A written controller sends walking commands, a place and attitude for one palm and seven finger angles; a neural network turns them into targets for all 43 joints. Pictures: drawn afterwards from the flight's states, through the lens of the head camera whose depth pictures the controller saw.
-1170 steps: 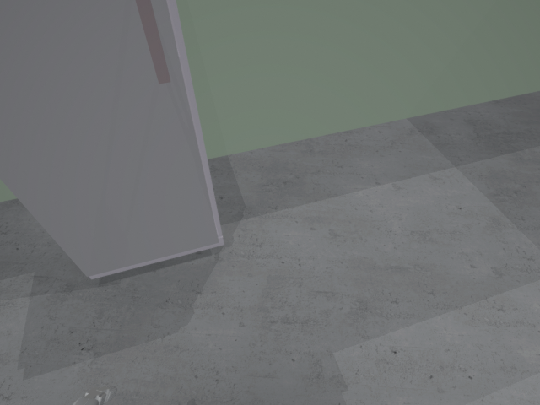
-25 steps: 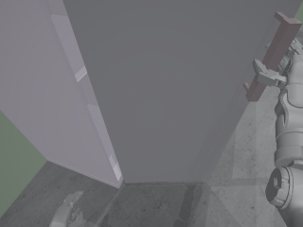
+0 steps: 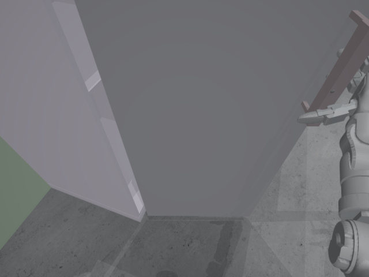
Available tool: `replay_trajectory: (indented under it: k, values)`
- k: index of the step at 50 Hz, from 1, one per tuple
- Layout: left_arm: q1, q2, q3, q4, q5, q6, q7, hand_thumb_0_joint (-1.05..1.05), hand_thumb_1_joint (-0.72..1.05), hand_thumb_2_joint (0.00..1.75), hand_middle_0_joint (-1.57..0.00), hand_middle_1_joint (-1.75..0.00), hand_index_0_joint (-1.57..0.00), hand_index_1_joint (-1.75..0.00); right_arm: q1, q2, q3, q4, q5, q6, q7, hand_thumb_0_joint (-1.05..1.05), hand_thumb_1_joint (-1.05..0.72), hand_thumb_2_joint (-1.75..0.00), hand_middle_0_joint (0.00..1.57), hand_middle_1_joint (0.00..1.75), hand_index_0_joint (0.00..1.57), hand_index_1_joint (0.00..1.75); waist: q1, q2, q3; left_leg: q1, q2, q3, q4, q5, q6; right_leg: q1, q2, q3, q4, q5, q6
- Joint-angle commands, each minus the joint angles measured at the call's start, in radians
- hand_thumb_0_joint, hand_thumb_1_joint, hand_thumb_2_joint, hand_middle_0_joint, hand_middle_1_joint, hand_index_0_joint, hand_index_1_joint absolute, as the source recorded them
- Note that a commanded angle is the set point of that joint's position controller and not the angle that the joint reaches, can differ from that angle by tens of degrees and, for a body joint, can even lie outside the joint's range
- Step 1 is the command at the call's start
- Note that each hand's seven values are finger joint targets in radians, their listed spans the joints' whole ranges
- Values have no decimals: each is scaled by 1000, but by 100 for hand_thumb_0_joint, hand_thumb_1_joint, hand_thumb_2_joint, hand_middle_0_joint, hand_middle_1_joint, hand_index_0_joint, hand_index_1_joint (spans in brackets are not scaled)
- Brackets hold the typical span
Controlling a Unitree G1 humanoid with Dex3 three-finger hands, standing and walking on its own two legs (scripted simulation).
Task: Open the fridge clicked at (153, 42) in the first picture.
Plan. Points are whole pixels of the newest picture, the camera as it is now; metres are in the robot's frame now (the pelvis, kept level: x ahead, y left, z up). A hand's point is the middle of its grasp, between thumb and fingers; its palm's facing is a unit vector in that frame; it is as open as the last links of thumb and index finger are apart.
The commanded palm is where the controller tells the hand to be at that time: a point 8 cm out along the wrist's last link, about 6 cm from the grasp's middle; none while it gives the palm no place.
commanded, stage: slip the hand off the handle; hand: right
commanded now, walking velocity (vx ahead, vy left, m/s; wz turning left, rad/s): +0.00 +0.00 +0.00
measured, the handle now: (331, 75) +0.48 -0.24 +0.21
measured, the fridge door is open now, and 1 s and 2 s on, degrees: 70 70 70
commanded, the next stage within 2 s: draw the hand back to the body in 1.62 s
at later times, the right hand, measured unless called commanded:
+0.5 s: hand out of the picture +0.44 -0.32 +0.19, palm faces +0.35 +0.92 -0.17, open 14.7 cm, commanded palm +0.41 -0.35 +0.20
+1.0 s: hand out of the picture +0.38 -0.33 +0.19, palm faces +0.37 +0.92 -0.15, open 14.7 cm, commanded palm +0.34 -0.35 +0.20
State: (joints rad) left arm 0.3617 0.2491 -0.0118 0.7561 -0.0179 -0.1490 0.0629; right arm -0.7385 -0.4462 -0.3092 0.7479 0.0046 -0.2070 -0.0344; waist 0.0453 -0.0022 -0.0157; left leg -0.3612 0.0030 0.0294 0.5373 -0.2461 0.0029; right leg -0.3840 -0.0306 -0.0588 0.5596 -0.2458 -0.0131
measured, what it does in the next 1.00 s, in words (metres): stands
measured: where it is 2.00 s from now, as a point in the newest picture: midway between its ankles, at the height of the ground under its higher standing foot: outside the picture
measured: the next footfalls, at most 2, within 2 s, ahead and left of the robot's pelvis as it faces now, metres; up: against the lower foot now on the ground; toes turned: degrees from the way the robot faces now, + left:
none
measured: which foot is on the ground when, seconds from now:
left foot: down 0.00-1.00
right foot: down 0.00-1.00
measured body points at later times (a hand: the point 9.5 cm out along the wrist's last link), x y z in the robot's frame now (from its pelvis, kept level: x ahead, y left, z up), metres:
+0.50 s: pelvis +0.03 +0.01 +0.00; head +0.07 +0.00 +0.45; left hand +0.13 +0.27 -0.11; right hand +0.42 -0.36 +0.20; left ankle +0.02 +0.12 -0.73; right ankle +0.02 -0.11 -0.73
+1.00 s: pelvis +0.04 -0.01 +0.00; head +0.06 -0.01 +0.45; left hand +0.16 +0.24 -0.10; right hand +0.36 -0.37 +0.20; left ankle +0.02 +0.12 -0.73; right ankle +0.02 -0.11 -0.73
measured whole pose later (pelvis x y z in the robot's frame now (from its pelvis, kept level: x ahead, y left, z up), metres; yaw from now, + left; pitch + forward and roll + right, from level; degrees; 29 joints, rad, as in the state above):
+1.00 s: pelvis +0.04 -0.01 +0.00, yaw +0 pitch +5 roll +1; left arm 0.31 0.25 -0.02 0.63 -0.04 -0.06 0.09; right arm -0.35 -0.50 -0.51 0.34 0.16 -0.06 0.18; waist -0.01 -0.02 -0.07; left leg -0.33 0.00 0.03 0.56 -0.31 -0.01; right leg -0.37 -0.03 -0.06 0.61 -0.33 -0.02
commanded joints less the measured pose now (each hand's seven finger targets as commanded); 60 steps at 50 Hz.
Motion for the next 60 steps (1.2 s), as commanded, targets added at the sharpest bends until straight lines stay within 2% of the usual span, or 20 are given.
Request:
replay_trajectory:
  k: [1,3,4,5,7,13,17,20,21,24,30,33,35,39,44,49,53,56,57,60]
  values:
    - [-12,174,61,-120,1,-35,17,0,90,90,-20,-30,-20,-30,-422,-350,-137,-218,2,-54,-15,0,55,-20,25,115,25,115,-24,-28,-328,65,-12,-12,-70,149,20,185,10,48,-61,175,-25]
    - [-34,162,51,-146,-3,-20,20,0,90,90,-20,-30,-20,-30,-389,-330,-117,-243,7,-50,4,0,55,-20,25,115,25,115,-24,-1,-329,108,-6,-17,-65,186,14,151,18,28,-63,181,-28]
    - [-44,159,48,-153,-7,-17,21,0,90,90,-20,-30,-20,-30,-408,-316,-99,-259,11,-49,13,0,55,-20,25,115,25,115,-22,-25,-317,101,-5,-20,-67,186,14,149,19,24,-63,173,-28]
    - [-39,160,49,-149,-8,-12,25,0,90,90,-20,-30,-20,-30,-417,-329,-105,-244,16,-50,20,0,55,-20,25,115,25,115,-12,-14,-303,96,-2,-18,-71,184,12,147,16,26,-58,168,-32]
    - [-40,164,50,-158,-9,-5,28,0,90,90,-20,-30,-20,-30,-396,-394,-159,-247,18,-52,39,0,55,-20,25,115,25,115,-26,-27,-333,117,-4,-28,-62,215,9,146,20,17,-51,184,-33]
    - [-26,166,47,-162,-16,13,34,0,90,90,-20,-30,-20,-30,-406,-394,-140,-201,41,-51,125,0,55,-20,25,115,25,115,-2,-50,-319,84,-8,-24,-51,261,6,147,25,19,-26,208,-32]
    - [-6,170,53,-163,-20,23,37,0,90,90,-20,-30,-20,-30,-390,-425,-167,-195,64,-53,178,0,55,-20,25,115,25,115,-7,-73,-359,78,-13,-21,-40,304,9,174,25,26,-5,262,-34]
    - [5,171,52,-161,-22,30,41,0,90,90,-20,-30,-20,-30,-409,-391,-131,-170,84,-55,209,0,55,-20,25,115,25,115,11,-73,-319,35,-16,-10,-43,285,10,173,23,34,4,261,-34]
    - [6,179,52,-158,-23,32,41,0,90,90,-20,-30,-20,-30,-421,-432,-158,-166,84,-58,215,0,55,-20,25,115,25,115,5,-95,-334,24,-17,-12,-40,269,12,176,23,41,4,253,-31]
    - [15,176,54,-163,-18,38,42,0,90,90,-20,-30,-20,-30,-430,-445,-165,-189,82,-68,225,0,55,-20,25,115,25,115,1,-117,-383,23,-21,-9,-26,281,15,204,24,49,12,293,-29]
    - [39,188,52,-165,-14,57,45,0,90,90,-20,-30,-20,-30,-380,-545,-250,-115,88,-71,239,0,55,-20,25,115,25,115,-12,-78,-357,43,-24,-4,-14,299,14,140,19,49,21,309,-30]
    - [33,178,59,-198,-13,61,33,0,90,90,-20,-30,-20,-30,-287,-505,-245,-239,94,-78,254,0,55,-20,25,115,25,115,-44,-142,-452,58,-32,0,10,349,20,220,14,57,26,422,-22]
    - [20,171,59,-220,-15,60,29,0,90,90,-20,-30,-20,-30,-191,-450,-233,-321,130,-73,259,0,55,-20,25,115,25,115,-57,-143,-451,69,-37,8,11,364,21,239,9,57,31,488,-21]
    - [-23,169,58,-248,-23,62,22,0,90,90,-20,-30,-20,-30,-30,-450,-298,-459,169,-4,255,0,55,-20,25,115,25,115,-82,-105,-404,92,-37,10,13,380,13,218,4,53,12,491,-20]
    - [-73,161,50,-265,-23,49,34,0,90,90,-20,-30,-20,-30,20,-434,-312,-612,173,76,214,0,55,-20,25,115,25,115,-78,-106,-348,82,-35,16,-2,313,14,203,9,53,-14,389,-16]
    - [-115,146,39,-261,-24,26,51,0,90,90,-20,-30,-20,-30,15,-340,-221,-707,164,87,201,0,55,-20,25,115,25,115,-57,-146,-306,40,-35,22,-17,229,19,236,10,70,-25,314,-8]
    - [-140,142,29,-250,-28,10,64,0,90,90,-20,-30,-20,-30,40,-290,-175,-679,176,108,205,0,55,-20,25,115,25,115,-51,-112,-253,22,-29,24,-39,170,19,227,13,81,-40,228,-8]
    - [-158,146,21,-246,-31,4,72,0,90,90,-20,-30,-20,-30,52,-308,-192,-657,187,120,208,0,55,-20,25,115,25,115,-54,-73,-233,38,-24,21,-54,149,19,203,17,80,-50,180,-11]
    - [-163,145,20,-251,-31,3,72,0,90,90,-20,-30,-20,-30,77,-334,-219,-665,188,121,208,0,55,-20,25,115,25,115,-69,-59,-249,57,-24,20,-54,144,19,197,18,83,-55,172,-10]
    - [-178,140,14,-252,-30,-2,72,0,90,90,-20,-30,-20,-30,75,-352,-236,-686,196,109,210,0,55,-20,25,115,25,115,-76,-77,-250,80,-22,17,-59,148,22,197,21,78,-53,174,-10]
